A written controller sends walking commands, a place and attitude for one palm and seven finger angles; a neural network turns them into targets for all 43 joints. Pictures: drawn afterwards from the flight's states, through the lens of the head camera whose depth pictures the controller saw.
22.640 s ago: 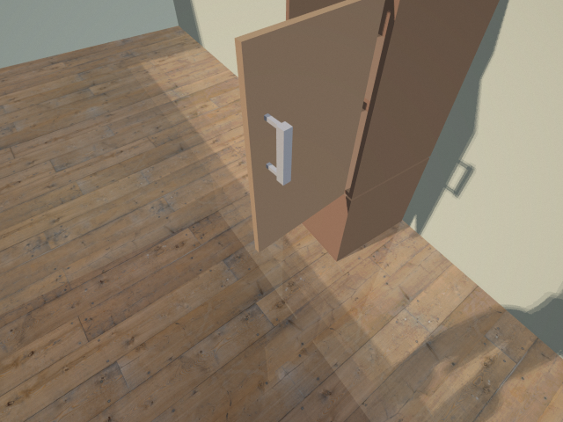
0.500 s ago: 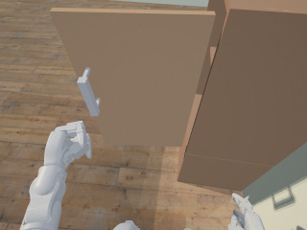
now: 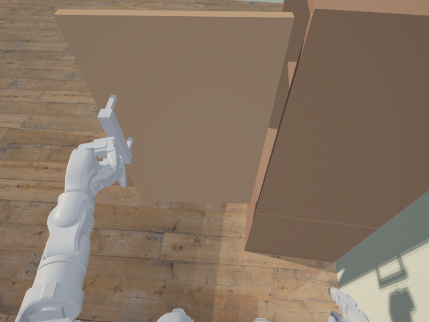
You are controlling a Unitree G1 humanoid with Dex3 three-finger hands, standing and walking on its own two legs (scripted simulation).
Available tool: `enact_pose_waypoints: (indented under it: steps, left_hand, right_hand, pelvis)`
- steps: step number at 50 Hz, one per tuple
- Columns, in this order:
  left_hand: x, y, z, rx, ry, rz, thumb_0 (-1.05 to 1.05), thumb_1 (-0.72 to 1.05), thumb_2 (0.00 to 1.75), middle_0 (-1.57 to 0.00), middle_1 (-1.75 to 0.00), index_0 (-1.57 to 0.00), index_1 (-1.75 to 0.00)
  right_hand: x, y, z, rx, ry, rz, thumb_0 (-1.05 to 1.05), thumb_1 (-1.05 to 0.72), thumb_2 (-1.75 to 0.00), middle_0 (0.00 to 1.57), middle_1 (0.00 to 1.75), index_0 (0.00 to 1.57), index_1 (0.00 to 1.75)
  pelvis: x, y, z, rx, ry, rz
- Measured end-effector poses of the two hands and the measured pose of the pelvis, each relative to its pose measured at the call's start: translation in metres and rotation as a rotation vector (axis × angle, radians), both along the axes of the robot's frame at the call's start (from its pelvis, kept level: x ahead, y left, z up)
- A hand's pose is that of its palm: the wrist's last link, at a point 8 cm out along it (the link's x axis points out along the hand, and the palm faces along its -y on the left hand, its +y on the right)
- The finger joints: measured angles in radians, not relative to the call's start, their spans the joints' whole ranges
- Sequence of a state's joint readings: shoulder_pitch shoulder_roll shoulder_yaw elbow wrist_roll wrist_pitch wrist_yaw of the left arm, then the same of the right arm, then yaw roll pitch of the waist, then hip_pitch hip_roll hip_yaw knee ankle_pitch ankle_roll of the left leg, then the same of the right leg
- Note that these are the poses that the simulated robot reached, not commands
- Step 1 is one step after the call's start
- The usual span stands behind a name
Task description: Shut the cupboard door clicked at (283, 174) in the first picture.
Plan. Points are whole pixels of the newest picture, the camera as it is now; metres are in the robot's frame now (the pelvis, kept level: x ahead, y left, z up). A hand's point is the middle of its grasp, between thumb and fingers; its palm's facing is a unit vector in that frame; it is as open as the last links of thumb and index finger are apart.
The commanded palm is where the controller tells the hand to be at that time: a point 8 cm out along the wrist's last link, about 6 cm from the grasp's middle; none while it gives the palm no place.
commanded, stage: bring the fist close to the handle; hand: left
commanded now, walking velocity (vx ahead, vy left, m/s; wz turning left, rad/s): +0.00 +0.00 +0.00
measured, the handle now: (119, 131) +0.47 +0.22 +0.07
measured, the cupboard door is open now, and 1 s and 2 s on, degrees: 96 89 74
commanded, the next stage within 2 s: push the door shut along its arc in 0.42 s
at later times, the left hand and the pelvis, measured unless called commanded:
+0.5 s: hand (114, 165) +0.37 +0.20 +0.08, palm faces +0.05 -1.00 -0.02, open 3.1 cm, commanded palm +0.35 +0.25 +0.08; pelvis +0.00 +0.00 +0.00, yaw -1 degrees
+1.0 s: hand (123, 146) +0.43 +0.20 +0.07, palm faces -0.07 -1.00 -0.03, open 3.5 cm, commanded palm +0.42 +0.24 +0.08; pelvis -0.01 +0.01 -0.01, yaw +0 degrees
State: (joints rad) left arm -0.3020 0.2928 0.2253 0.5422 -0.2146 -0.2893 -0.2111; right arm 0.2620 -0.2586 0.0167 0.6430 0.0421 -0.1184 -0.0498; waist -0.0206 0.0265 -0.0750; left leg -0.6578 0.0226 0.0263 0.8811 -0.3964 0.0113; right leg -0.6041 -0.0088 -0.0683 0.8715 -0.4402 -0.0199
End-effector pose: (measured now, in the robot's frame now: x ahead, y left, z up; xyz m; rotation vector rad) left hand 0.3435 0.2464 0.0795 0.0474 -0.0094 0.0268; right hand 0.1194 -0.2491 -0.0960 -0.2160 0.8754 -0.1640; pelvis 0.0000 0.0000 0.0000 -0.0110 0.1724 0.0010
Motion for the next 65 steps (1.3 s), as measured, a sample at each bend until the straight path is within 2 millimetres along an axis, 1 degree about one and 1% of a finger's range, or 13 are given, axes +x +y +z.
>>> enact_pose_waypoints:
  steps: [4, 7, 11, 16, 19, 25, 28, 33, 38, 43, 54, 61, 65]
  left_hand:
    - [0.011, 0.001, -0.007, -0.028, 0.043, 0.006, 0.01, 0.9, 0.9, -1.3, -1.5, -1.3, -1.5]
    - [0.016, 0.001, -0.001, -0.035, -0.001, 0.018, 0.02, 0.9, 0.9, -1.3, -1.5, -1.3, -1.5]
    - [0.016, 0.001, 0.006, -0.019, -0.044, 0.011, 0.02, 0.9, 0.9, -1.3, -1.5, -1.3, -1.5]
    - [0.013, 0.005, -0.006, -0.023, 0.025, 0.009, 0.01, 0.9, 0.9, -1.3, -1.5, -1.3, -1.5]
    - [0.008, 0.008, -0.01, -0.035, 0.032, 0.021, 0.01, 0.9, 0.9, -1.3, -1.5, -1.3, -1.5]
    - [0.005, 0.011, 0.001, -0.026, -0.051, 0.022, 0.02, 0.9, 0.9, -1.3, -1.5, -1.3, -1.5]
    - [0.008, 0.011, 0.0, -0.024, -0.038, 0.005, 0.02, 0.9, 0.9, -1.3, -1.5, -1.3, -1.5]
    - [0.018, 0.012, -0.009, -0.029, 0.032, -0.022, 0.01, 0.9, 0.9, -1.3, -1.5, -1.3, -1.5]
    - [0.034, 0.014, -0.008, -0.03, 0.021, -0.038, 0.04, 0.91, 0.91, -1.3, -1.5, -1.3, -1.5]
    - [0.049, 0.015, -0.006, -0.017, 0.017, -0.063, 0.05, 0.92, 0.94, -1.3, -1.5, -1.3, -1.5]
    - [0.075, 0.009, -0.004, -0.014, 0.045, -0.114, 0.05, 1.02, 1.0, -1.3, -1.5, -1.3, -1.5]
    - [0.088, 0.0, -0.001, -0.008, 0.035, -0.163, 0.05, 1.05, 1.01, -1.3, -1.5, -1.3, -1.5]
    - [0.099, -0.012, 0.003, -0.007, 0.03, -0.209, 0.04, 1.02, 0.99, -1.3, -1.5, -1.3, -1.5]
  right_hand:
    - [-0.01, -0.004, -0.001, -0.01, 0.029, -0.02, 0.01, -0.91, -0.9, 0.2, 0.3, 0.2, 0.3]
    - [-0.017, -0.007, -0.001, -0.015, 0.048, -0.033, 0.01, -0.91, -0.9, 0.2, 0.3, 0.2, 0.3]
    - [-0.027, -0.009, -0.003, -0.009, 0.07, -0.049, 0.01, -0.91, -0.9, 0.2, 0.3, 0.2, 0.3]
    - [-0.035, -0.009, -0.003, -0.004, 0.094, -0.064, 0.01, -0.91, -0.9, 0.2, 0.3, 0.2, 0.3]
    - [-0.036, -0.009, -0.002, -0.009, 0.097, -0.067, 0.01, -0.91, -0.9, 0.2, 0.3, 0.2, 0.3]
    - [-0.031, -0.006, -0.002, -0.017, 0.084, -0.054, 0.01, -0.91, -0.9, 0.2, 0.3, 0.2, 0.3]
    - [-0.027, -0.003, -0.002, -0.016, 0.073, -0.049, 0.01, -0.91, -0.9, 0.2, 0.3, 0.2, 0.3]
    - [-0.023, 0.0, -0.001, -0.021, 0.063, -0.042, 0.01, -0.91, -0.9, 0.2, 0.3, 0.2, 0.3]
    - [-0.027, 0.002, -0.004, -0.036, 0.081, -0.037, 0.01, -0.91, -0.9, 0.2, 0.3, 0.2, 0.3]
    - [-0.039, 0.001, -0.011, -0.041, 0.126, -0.047, 0.0, -0.91, -0.9, 0.2, 0.3, 0.2, 0.3]
    - [-0.075, 0.0, -0.019, -0.045, 0.237, -0.085, 0.0, -0.91, -0.9, 0.2, 0.3, 0.2, 0.3]
    - [-0.09, -0.004, -0.02, -0.052, 0.272, -0.111, 0.0, -0.91, -0.9, 0.2, 0.3, 0.2, 0.3]
    - [-0.095, -0.007, -0.02, -0.056, 0.283, -0.121, 0.0, -0.91, -0.9, 0.2, 0.3, 0.2, 0.3]
  pelvis:
    - [-0.002, -0.001, 0.0, 0.0, 0.008, -0.002]
    - [-0.002, -0.001, 0.001, 0.0, 0.014, -0.009]
    - [0.0, 0.0, 0.001, 0.0, 0.016, -0.015]
    - [0.0, 0.0, 0.001, 0.0, 0.013, -0.016]
    - [-0.001, 0.001, 0.002, -0.001, 0.012, -0.017]
    - [-0.003, 0.003, 0.0, -0.006, 0.009, -0.012]
    - [-0.005, 0.004, 0.0, -0.008, 0.009, -0.007]
    - [-0.008, 0.006, -0.001, -0.011, 0.014, -0.002]
    - [-0.01, 0.008, -0.004, -0.016, 0.029, 0.002]
    - [-0.01, 0.011, -0.007, -0.021, 0.047, 0.005]
    - [-0.009, 0.014, -0.01, -0.025, 0.075, 0.007]
    - [-0.009, 0.014, -0.012, -0.027, 0.091, 0.003]
    - [-0.01, 0.013, -0.013, -0.028, 0.098, 0.002]
